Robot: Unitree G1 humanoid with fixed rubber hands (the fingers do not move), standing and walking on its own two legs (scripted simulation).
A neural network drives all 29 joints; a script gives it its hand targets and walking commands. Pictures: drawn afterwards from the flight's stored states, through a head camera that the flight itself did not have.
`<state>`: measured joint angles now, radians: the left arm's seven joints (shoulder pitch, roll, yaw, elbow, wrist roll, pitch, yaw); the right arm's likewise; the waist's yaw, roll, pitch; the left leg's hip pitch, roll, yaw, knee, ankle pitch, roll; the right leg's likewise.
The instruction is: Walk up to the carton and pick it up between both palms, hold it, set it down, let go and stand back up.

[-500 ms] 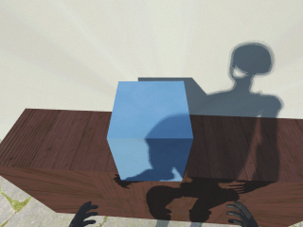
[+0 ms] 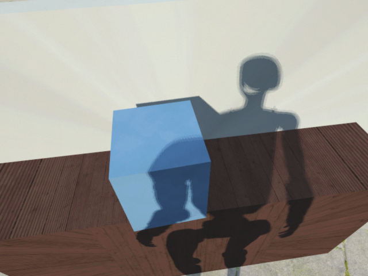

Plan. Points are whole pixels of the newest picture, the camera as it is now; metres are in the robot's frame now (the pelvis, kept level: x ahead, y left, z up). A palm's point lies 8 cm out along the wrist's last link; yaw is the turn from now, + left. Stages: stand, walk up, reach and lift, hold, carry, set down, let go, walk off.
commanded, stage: stand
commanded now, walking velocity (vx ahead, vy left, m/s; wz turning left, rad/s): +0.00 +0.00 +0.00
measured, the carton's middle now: (161, 166) +0.40 +0.07 +0.00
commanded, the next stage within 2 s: none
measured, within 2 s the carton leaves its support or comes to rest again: neither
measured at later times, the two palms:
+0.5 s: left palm out of the picture +0.04 +0.22 -0.13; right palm out of the picture -0.02 -0.22 -0.14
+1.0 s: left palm out of the picture +0.02 +0.22 -0.14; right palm out of the picture -0.04 -0.18 -0.15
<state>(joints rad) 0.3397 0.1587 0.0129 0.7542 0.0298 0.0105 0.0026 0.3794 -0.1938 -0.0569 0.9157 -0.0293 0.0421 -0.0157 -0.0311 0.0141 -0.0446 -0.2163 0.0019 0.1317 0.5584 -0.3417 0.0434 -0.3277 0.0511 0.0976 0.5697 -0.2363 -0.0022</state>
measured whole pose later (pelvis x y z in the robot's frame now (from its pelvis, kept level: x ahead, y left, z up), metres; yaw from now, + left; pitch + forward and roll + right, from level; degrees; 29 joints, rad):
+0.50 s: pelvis +0.01 +0.01 +0.01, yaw -2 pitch -1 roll +1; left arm 0.34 0.12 0.02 0.96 0.02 0.01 0.04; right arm 0.35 -0.17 -0.06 1.07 -0.02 0.03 -0.04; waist -0.02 0.02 -0.01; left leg -0.14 0.00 0.17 0.46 -0.32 0.05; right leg -0.28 0.06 0.14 0.52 -0.22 0.00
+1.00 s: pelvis +0.02 +0.02 +0.01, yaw -4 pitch -2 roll +0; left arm 0.31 0.10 0.01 1.12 0.01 0.02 0.06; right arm 0.34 -0.11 -0.04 1.15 -0.02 0.02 -0.05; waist -0.02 0.02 0.02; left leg -0.09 -0.01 0.19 0.45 -0.34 0.06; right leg -0.24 0.05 0.16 0.51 -0.24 0.02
